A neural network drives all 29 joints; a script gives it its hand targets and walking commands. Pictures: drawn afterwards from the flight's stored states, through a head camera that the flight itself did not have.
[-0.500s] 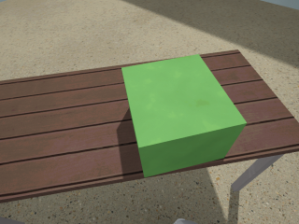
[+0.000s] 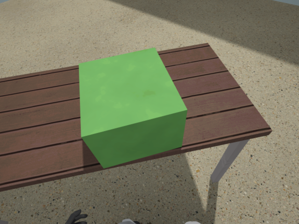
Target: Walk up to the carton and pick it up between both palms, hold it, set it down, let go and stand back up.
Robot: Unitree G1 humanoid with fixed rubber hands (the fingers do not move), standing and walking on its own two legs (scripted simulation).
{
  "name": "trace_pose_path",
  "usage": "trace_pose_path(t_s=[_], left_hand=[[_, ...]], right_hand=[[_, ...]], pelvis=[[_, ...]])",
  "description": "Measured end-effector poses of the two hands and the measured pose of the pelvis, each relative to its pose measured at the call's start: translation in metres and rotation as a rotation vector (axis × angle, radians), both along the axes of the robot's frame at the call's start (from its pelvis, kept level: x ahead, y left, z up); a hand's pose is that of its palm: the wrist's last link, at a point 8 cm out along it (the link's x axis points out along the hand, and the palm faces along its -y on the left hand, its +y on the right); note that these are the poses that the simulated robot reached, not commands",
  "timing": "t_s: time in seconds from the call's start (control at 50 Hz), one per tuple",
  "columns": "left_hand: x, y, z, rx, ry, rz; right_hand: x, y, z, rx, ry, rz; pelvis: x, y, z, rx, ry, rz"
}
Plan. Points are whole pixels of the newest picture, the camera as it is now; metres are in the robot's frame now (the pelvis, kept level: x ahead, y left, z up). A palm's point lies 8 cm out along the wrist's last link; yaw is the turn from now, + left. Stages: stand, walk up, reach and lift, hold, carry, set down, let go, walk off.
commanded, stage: walk up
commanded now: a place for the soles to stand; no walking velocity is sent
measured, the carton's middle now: (130, 105) +0.50 +0.07 +0.00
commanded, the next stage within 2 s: none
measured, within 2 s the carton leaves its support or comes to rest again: neither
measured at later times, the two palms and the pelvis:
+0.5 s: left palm out of the picture +0.00 +0.25 -0.08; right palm out of the picture -0.02 -0.28 -0.11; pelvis -0.07 +0.00 +0.02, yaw -5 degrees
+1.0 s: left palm out of the picture -0.06 +0.28 -0.10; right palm out of the picture -0.10 -0.21 -0.12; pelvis -0.07 +0.04 +0.02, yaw -3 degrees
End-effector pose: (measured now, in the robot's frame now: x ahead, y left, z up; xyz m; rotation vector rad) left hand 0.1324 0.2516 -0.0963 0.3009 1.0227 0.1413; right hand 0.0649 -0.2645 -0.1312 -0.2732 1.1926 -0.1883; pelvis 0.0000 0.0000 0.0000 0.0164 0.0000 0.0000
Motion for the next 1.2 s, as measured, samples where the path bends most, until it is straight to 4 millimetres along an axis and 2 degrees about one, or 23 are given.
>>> trace_pose_path(t_s=[0.06, 0.12, 0.16, 0.22, 0.3, 0.36, 0.44, 0.56, 0.66, 0.76, 0.88, 0.94, 1.0, 1.1, 1.2], left_hand=[[-0.041, -0.026, -0.012, 0.0, 0.046, 0.013], [-0.077, -0.05, -0.006, -0.015, 0.085, 0.045], [-0.092, -0.056, 0.004, -0.005, 0.1, 0.052], [-0.099, -0.053, 0.018, 0.034, 0.104, 0.027], [-0.095, -0.042, 0.03, 0.073, 0.043, 0.01], [-0.102, -0.034, 0.031, 0.077, 0.022, 0.007], [-0.119, -0.019, 0.026, 0.058, 0.017, 0.024], [-0.154, 0.023, 0.0, 0.021, 0.097, 0.023], [-0.17, 0.048, -0.002, 0.017, 0.156, 0.001], [-0.184, 0.052, -0.006, -0.001, 0.21, -0.052], [-0.188, 0.04, -0.006, -0.019, 0.23, -0.05], [-0.187, 0.033, -0.006, -0.016, 0.219, -0.039], [-0.19, 0.027, -0.005, -0.023, 0.218, -0.009], [-0.204, 0.024, -0.005, -0.04, 0.278, 0.041], [-0.219, 0.028, -0.011, -0.07, 0.369, 0.072]], right_hand=[[0.028, -0.016, -0.003, 0.05, -0.105, 0.024], [0.028, -0.035, 0.006, 0.059, -0.116, 0.029], [0.023, -0.046, 0.015, 0.061, -0.112, 0.01], [0.01, -0.058, 0.025, 0.062, -0.121, -0.023], [-0.019, -0.065, 0.022, 0.054, -0.076, -0.037], [-0.042, -0.058, 0.018, 0.064, -0.042, -0.051], [-0.068, -0.034, 0.016, 0.077, -0.004, -0.042], [-0.105, 0.006, 0.021, 0.052, -0.009, -0.06], [-0.148, 0.031, 0.035, 0.043, 0.034, -0.133], [-0.165, 0.047, 0.038, 0.035, 0.063, -0.142], [-0.184, 0.055, 0.025, 0.058, 0.129, -0.158], [-0.182, 0.054, 0.015, 0.08, 0.143, -0.149], [-0.167, 0.056, 0.012, 0.1, 0.131, -0.108], [-0.118, 0.057, 0.022, 0.091, 0.061, -0.041], [-0.069, 0.064, 0.026, 0.065, -0.004, 0.009]], pelvis=[[-0.015, -0.023, -0.007, -0.014, -0.021, -0.028], [-0.022, -0.035, 0.001, -0.002, -0.02, -0.033], [-0.025, -0.039, 0.011, 0.024, -0.011, -0.069], [-0.034, -0.043, 0.021, 0.04, 0.008, -0.082], [-0.049, -0.044, 0.023, 0.028, 0.019, -0.079], [-0.057, -0.037, 0.023, 0.019, 0.018, -0.08], [-0.066, -0.022, 0.022, 0.01, 0.009, -0.074], [-0.083, 0.015, 0.015, 0.01, -0.033, -0.099], [-0.087, 0.031, 0.025, -0.03, -0.032, -0.101], [-0.094, 0.041, 0.028, -0.021, -0.032, -0.105], [-0.089, 0.042, 0.024, -0.012, -0.02, -0.081], [-0.083, 0.039, 0.02, -0.008, -0.02, -0.079], [-0.075, 0.036, 0.021, -0.03, -0.023, -0.058], [-0.061, 0.036, 0.026, -0.006, -0.026, -0.066], [-0.051, 0.048, 0.024, -0.007, -0.05, -0.062]])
